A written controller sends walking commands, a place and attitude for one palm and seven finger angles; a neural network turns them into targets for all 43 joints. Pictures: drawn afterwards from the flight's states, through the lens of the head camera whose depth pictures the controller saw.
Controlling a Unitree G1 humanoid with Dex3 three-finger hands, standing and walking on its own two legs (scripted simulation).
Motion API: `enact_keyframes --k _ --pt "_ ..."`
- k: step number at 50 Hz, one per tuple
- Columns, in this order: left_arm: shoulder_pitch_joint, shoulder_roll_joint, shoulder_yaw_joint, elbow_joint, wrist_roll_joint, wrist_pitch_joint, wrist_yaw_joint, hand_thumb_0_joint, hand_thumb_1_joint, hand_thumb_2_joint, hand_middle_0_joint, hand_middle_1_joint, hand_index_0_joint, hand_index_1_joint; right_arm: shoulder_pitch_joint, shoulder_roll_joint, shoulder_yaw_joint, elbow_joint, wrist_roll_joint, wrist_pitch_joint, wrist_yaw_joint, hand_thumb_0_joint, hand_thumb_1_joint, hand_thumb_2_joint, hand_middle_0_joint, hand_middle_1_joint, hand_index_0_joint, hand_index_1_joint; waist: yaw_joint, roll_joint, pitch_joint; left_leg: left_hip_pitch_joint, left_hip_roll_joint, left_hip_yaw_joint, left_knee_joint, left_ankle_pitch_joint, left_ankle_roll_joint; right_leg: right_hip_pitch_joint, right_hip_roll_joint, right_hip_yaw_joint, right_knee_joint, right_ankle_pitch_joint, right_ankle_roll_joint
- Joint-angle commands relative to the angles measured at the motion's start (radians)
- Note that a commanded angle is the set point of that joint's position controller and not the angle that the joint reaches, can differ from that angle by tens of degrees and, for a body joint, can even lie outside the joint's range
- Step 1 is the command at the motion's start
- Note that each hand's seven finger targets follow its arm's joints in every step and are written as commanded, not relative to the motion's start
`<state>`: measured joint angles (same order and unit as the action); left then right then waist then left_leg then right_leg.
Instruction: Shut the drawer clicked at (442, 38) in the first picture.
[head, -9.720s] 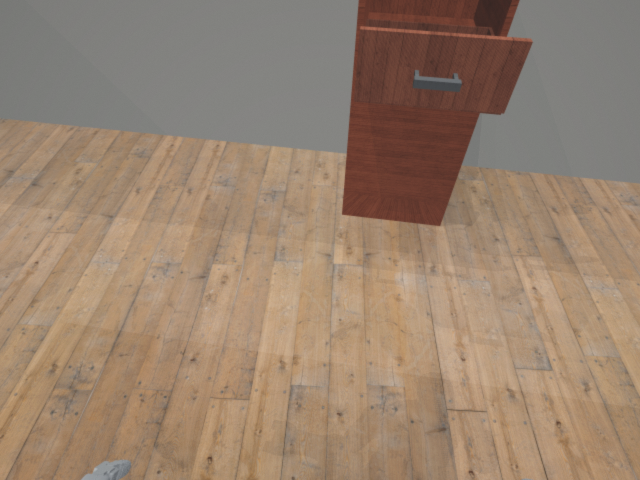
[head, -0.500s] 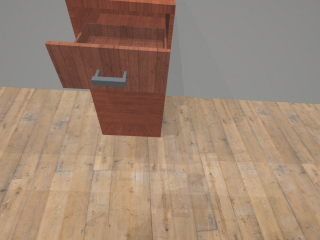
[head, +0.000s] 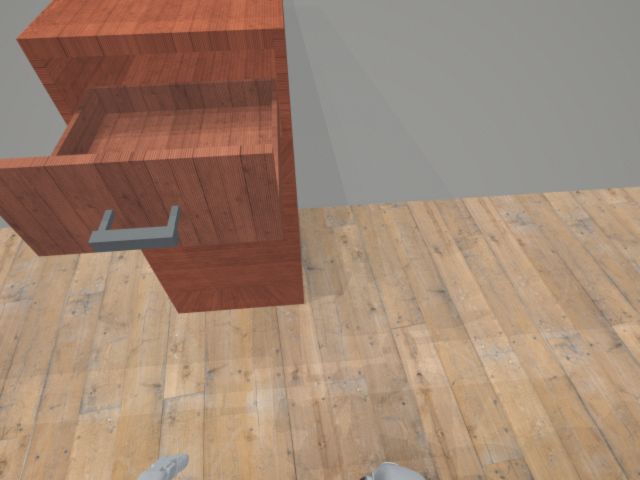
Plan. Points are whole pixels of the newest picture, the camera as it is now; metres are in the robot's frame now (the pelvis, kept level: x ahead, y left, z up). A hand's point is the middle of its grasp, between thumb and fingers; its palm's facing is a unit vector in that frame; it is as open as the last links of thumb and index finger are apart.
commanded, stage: take the last steps up to it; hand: left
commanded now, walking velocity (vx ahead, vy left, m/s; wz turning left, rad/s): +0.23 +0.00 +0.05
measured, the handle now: (138, 227) +0.43 +0.27 +0.06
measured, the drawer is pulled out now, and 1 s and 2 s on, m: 0.29 0.29 0.29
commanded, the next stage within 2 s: come to a stop and stand still in 0.28 s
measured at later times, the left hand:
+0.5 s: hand out of the picture +0.09 +0.18 -0.17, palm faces +0.12 -0.98 -0.13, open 7.4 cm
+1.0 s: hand out of the picture +0.13 +0.14 -0.13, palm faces +0.06 -0.96 -0.27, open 7.4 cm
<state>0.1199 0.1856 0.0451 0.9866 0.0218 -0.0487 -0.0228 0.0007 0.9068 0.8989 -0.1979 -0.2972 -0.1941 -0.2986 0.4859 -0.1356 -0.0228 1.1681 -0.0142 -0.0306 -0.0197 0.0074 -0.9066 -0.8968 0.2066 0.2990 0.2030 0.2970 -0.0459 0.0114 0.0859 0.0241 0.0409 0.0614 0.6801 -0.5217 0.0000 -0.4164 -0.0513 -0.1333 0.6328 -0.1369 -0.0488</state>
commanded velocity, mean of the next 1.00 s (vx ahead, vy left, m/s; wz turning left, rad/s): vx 0.02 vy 0.03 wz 0.01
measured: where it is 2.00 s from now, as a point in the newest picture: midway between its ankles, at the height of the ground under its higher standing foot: outside the picture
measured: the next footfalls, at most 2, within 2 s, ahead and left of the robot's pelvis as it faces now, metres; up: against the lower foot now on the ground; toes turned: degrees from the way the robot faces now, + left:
left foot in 0.42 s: +0.21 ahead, +0.13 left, +0.00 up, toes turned +10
right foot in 0.86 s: +0.14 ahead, -0.13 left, +0.00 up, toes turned -3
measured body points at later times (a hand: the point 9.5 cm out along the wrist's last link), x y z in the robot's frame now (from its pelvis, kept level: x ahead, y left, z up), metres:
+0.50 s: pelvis +0.14 +0.03 +0.02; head +0.14 +0.05 +0.47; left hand +0.09 +0.23 -0.15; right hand +0.22 -0.20 -0.12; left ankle +0.17 +0.12 -0.71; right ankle +0.11 -0.10 -0.70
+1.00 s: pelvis +0.10 -0.05 +0.02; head +0.10 -0.09 +0.47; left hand +0.13 +0.19 -0.11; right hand +0.14 -0.29 -0.15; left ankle +0.11 +0.10 -0.67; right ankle +0.13 -0.16 -0.71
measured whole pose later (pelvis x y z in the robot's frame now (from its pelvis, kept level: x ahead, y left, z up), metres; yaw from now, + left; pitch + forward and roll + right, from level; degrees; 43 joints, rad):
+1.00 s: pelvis +0.10 -0.05 +0.02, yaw +0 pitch -2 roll +3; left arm 0.25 0.14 0.03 1.02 0.03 0.02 0.02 0.00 0.91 0.90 -0.20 -0.30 -0.20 -0.30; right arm 0.22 -0.21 -0.07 1.05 -0.02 0.08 0.00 0.01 -0.91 -0.90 0.20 0.30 0.20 0.30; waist 0.01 0.04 0.03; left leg -0.39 0.03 0.04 0.88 -0.37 -0.02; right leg -0.25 -0.07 -0.05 0.54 -0.25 -0.01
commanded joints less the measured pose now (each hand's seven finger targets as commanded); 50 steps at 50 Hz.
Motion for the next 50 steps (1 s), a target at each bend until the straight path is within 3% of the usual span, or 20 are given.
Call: enact_keyframes --k 1,3,7,15,18,19,20,21,22,24,27,30,33,38,40,41,43,44,46,50 --pt "0.293 0.229 0.054 0.055 -0.017 -0.002 0.035 0.0 0.9 0.9 -0.2 -0.3 -0.2 -0.3 -0.058 -0.105 -0.037 -0.106 0.018 -0.024 0.0 0.0 -0.9 -0.9 0.2 0.3 0.2 0.3 0.133 -0.105 -0.132 -0.545 0.03 -0.083 0.687 0.025 0.047 0.417 -0.385 0.552 -0.39 -0.168 -0.195" --pt "0.152 0.145 0.029 0.015 -0.013 -0.004 0.04 0.0 0.9 0.9 -0.2 -0.3 -0.2 -0.3 -0.102 -0.078 -0.034 -0.118 -0.002 -0.003 0.01 0.0 -0.9 -0.9 0.2 0.3 0.2 0.3 0.068 -0.069 0.011 -0.533 0.083 -0.094 0.644 0.139 0.037 0.127 -0.324 0.429 -0.452 -0.31 -0.138" --pt "0.118 0.077 0.008 0.019 -0.003 -0.014 0.044 0.0 0.9 0.9 -0.2 -0.3 -0.2 -0.3 -0.024 -0.035 -0.029 -0.093 -0.014 0.029 0.016 0.0 -0.9 -0.9 0.2 0.3 0.2 0.3 -0.002 -0.107 -0.005 -0.422 0.087 -0.037 0.434 0.215 -0.004 0.007 -0.222 0.171 -0.473 -0.13 -0.082" --pt "0.221 0.112 0.021 0.069 0.001 -0.017 0.038 0.0 0.9 0.9 -0.2 -0.3 -0.2 -0.3 -0.203 -0.036 -0.025 -0.154 -0.006 0.0 0.03 0.0 -0.9 -0.9 0.2 0.3 0.2 0.3 0.062 -0.111 -0.027 -0.406 0.059 0.028 0.023 0.244 -0.029 0.183 -0.227 0.174 -0.417 -0.024 -0.111" --pt "0.231 0.101 0.017 0.087 -0.006 -0.007 0.04 0.0 0.9 0.9 -0.2 -0.3 -0.2 -0.3 -0.179 -0.05 -0.024 -0.137 -0.006 -0.015 0.023 0.0 -0.9 -0.9 0.2 0.3 0.2 0.3 0.042 -0.091 -0.04 -0.237 0.033 0.055 -0.155 0.323 -0.03 0.152 -0.195 0.148 -0.327 -0.029 -0.075" --pt "0.237 0.077 0.012 0.089 -0.007 -0.001 0.039 0.0 0.9 0.9 -0.2 -0.3 -0.2 -0.3 -0.14 -0.07 -0.028 -0.117 -0.005 -0.022 0.021 0.0 -0.9 -0.9 0.2 0.3 0.2 0.3 0.029 -0.023 -0.047 -0.133 0.039 0.038 -0.215 0.377 -0.028 0.099 -0.15 0.112 -0.245 -0.054 -0.041" --pt "0.252 0.033 0.001 0.086 -0.012 0.005 0.041 0.0 0.9 0.9 -0.2 -0.3 -0.2 -0.3 -0.085 -0.121 -0.031 -0.102 -0.007 -0.032 0.012 0.0 -0.9 -0.9 0.2 0.3 0.2 0.3 0.014 0.131 -0.085 -0.039 0.156 -0.103 -0.274 0.554 0.011 0.038 -0.071 0.058 -0.1 -0.079 0.009" --pt "0.271 -0.007 -0.013 0.08 -0.021 0.011 0.045 0.0 0.9 0.9 -0.2 -0.3 -0.2 -0.3 -0.066 -0.176 -0.034 -0.103 -0.008 -0.027 -0.001 0.0 -0.9 -0.9 0.2 0.3 0.2 0.3 0.024 0.265 -0.103 -0.027 0.325 -0.262 -0.329 0.794 0.102 0.012 -0.011 0.002 0.004 -0.264 0.064" --pt "0.258 0.002 -0.017 0.088 -0.019 0.018 0.053 0.0 0.9 0.9 -0.2 -0.3 -0.2 -0.3 -0.107 -0.165 -0.026 -0.102 -0.008 -0.012 -0.01 0.0 -0.9 -0.9 0.2 0.3 0.2 0.3 0.034 0.205 -0.076 -0.111 0.361 -0.253 -0.363 0.901 0.157 0.063 -0.01 0.043 0.084 -0.42 0.074" --pt "0.266 0.01 -0.022 0.116 -0.014 0.038 0.059 0.0 0.9 0.9 -0.2 -0.3 -0.2 -0.3 -0.185 -0.132 -0.006 -0.107 -0.005 -0.014 -0.031 0.0 -0.9 -0.9 0.2 0.3 0.2 0.3 0.055 0.21 -0.055 -0.151 0.314 -0.198 -0.369 1.065 0.147 0.09 -0.04 0.091 0.128 -0.41 0.083" --pt "0.271 0.034 -0.01 0.125 -0.012 0.056 0.061 0.0 0.9 0.9 -0.2 -0.3 -0.2 -0.3 -0.208 -0.157 -0.025 -0.109 0.002 0.001 -0.042 0.0 -0.9 -0.9 0.2 0.3 0.2 0.3 0.044 0.116 -0.096 -0.048 0.307 -0.14 -0.306 1.283 0.155 0.061 -0.04 0.099 0.148 -0.327 0.088" --pt "0.246 0.048 0.008 0.091 -0.006 0.081 0.059 0.0 0.9 0.9 -0.2 -0.3 -0.2 -0.3 -0.225 -0.196 -0.051 -0.129 0.003 0.017 -0.047 0.0 -0.9 -0.9 0.2 0.3 0.2 0.3 0.039 0.077 -0.106 -0.07 0.335 -0.133 -0.312 1.213 0.184 0.018 -0.023 0.12 0.283 -0.334 0.089" --pt "0.23 0.043 0.022 0.06 -0.003 0.1 0.059 0.0 0.9 0.9 -0.2 -0.3 -0.2 -0.3 -0.27 -0.195 -0.06 -0.15 -0.003 0.032 -0.041 0.0 -0.9 -0.9 0.2 0.3 0.2 0.3 0.048 0.119 -0.119 -0.127 0.31 -0.091 -0.32 1.017 0.181 -0.004 -0.007 0.134 0.378 -0.321 0.093" --pt "0.222 0.029 0.016 0.025 -0.008 0.089 0.058 0.0 0.9 0.9 -0.2 -0.3 -0.2 -0.3 -0.335 -0.192 -0.068 -0.175 -0.012 0.043 -0.018 0.0 -0.9 -0.9 0.2 0.3 0.2 0.3 0.063 0.234 -0.11 -0.236 0.268 -0.077 -0.331 0.671 0.144 0.11 -0.013 0.09 0.155 -0.289 0.08" --pt "0.269 0.032 0.012 0.042 -0.004 0.069 0.057 0.0 0.9 0.9 -0.2 -0.3 -0.2 -0.3 -0.325 -0.181 -0.065 -0.169 -0.006 0.047 -0.009 0.0 -0.9 -0.9 0.2 0.3 0.2 0.3 0.084 0.173 -0.123 -0.285 0.215 -0.057 -0.274 0.477 0.099 0.226 0.001 0.059 -0.063 -0.152 0.085" --pt "0.296 0.059 0.012 0.053 0.003 0.059 0.06 0.0 0.9 0.9 -0.2 -0.3 -0.2 -0.3 -0.313 -0.153 -0.063 -0.167 0.001 0.049 -0.003 0.0 -0.9 -0.9 0.2 0.3 0.2 0.3 0.096 0.084 -0.128 -0.32 0.152 -0.03 -0.203 0.332 0.053 0.282 -0.019 0.085 -0.202 -0.056 0.089" --pt "0.205 0.206 0.023 0.009 0.011 0.045 0.063 0.0 0.9 0.9 -0.2 -0.3 -0.2 -0.3 -0.304 -0.073 -0.047 -0.203 0.011 0.071 0.011 0.0 -0.9 -0.9 0.2 0.3 0.2 0.3 0.074 -0.282 -0.014 -0.423 0.006 0.011 0.021 -0.006 -0.034 0.1 -0.325 0.465 -0.448 -0.171 -0.038" --pt "0.169 0.224 0.027 -0.013 0.01 0.053 0.063 0.0 0.9 0.9 -0.2 -0.3 -0.2 -0.3 -0.323 -0.111 -0.057 -0.209 0.005 0.083 0.018 0.0 -0.9 -0.9 0.2 0.3 0.2 0.3 0.085 -0.19 0.001 -0.376 0.02 -0.03 0.114 -0.004 -0.027 0.006 -0.358 0.461 -0.495 -0.32 -0.091" --pt "0.121 0.211 0.036 -0.019 0.009 0.052 0.066 0.0 0.9 0.9 -0.2 -0.3 -0.2 -0.3 -0.314 -0.118 -0.058 -0.191 -0.004 0.092 0.023 0.0 -0.9 -0.9 0.2 0.3 0.2 0.3 0.073 -0.241 0.044 -0.445 0.017 -0.072 0.23 0.077 -0.018 -0.013 -0.308 0.468 -0.5 -0.435 -0.07" --pt "0.107 0.176 0.039 -0.032 0.005 0.046 0.067 0.0 0.9 0.9 -0.2 -0.3 -0.2 -0.3 -0.203 -0.132 -0.063 -0.152 -0.009 0.083 0.033 0.0 -0.9 -0.9 0.2 0.3 0.2 0.3 0.053 -0.194 0.0 -0.469 0.007 -0.057 0.317 0.206 -0.03 0.092 -0.25 0.323 -0.442 -0.288 -0.043"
